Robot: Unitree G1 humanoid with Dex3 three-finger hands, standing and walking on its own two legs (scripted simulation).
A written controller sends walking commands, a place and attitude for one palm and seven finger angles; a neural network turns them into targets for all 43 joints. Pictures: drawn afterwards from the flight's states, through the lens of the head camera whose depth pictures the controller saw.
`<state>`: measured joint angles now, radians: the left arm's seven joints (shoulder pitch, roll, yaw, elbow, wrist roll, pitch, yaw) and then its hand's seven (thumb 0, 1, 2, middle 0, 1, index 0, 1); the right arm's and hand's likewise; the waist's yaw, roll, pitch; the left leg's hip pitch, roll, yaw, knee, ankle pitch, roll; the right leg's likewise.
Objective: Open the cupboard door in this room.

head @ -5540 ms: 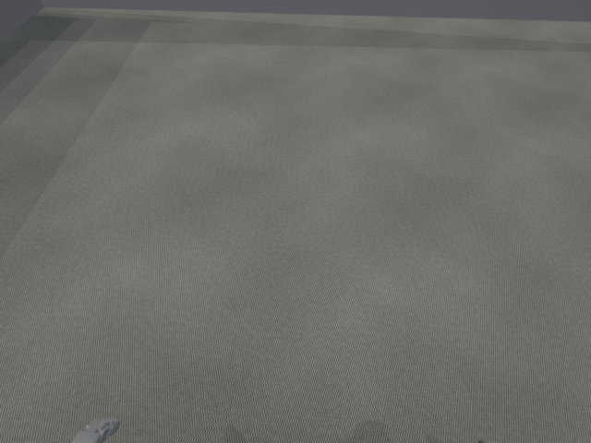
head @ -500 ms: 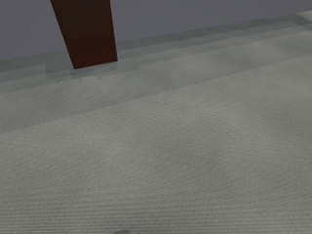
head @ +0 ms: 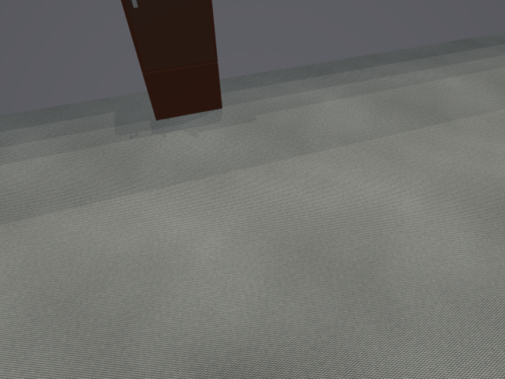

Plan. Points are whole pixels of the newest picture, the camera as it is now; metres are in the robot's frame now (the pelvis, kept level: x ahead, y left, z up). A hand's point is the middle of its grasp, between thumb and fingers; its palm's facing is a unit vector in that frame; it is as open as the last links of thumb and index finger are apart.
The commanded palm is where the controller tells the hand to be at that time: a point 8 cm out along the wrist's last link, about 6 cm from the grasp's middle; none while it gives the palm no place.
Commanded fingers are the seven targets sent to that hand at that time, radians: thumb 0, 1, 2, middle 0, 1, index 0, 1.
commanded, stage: turn or walk to find it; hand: left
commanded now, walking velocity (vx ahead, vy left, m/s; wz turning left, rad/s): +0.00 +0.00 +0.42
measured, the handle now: out of the picture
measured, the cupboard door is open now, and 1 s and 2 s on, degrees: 0 0 0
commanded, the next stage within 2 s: stand and wait in 1.68 s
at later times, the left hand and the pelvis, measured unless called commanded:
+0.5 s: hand out of the picture -0.08 +0.22 -0.19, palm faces +0.28 -0.94 -0.21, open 7.4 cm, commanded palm none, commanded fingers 0.00 0.90 0.90 -0.20 -0.30 -0.20 -0.30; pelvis -0.05 +0.02 -0.01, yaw +13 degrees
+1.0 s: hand out of the picture -0.06 +0.20 -0.14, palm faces +0.39 -0.88 -0.29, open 7.4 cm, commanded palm none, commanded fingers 0.00 0.90 0.90 -0.20 -0.30 -0.20 -0.30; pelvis -0.08 -0.03 +0.00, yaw +24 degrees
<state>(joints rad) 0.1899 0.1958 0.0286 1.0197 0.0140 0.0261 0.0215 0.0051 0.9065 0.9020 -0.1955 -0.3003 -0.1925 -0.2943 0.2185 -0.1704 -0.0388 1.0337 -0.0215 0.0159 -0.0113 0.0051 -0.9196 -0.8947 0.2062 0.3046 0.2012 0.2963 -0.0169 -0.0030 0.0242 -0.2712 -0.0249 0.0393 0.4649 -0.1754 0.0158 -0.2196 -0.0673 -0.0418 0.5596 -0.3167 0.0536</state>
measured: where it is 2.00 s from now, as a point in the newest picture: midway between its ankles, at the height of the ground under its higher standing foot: outside the picture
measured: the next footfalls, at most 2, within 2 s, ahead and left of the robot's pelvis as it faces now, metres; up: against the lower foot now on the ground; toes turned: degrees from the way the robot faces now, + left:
left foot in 0.44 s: -0.03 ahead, +0.13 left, +0.00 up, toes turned +17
right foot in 0.94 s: +0.00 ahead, -0.11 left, +0.00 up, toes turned +20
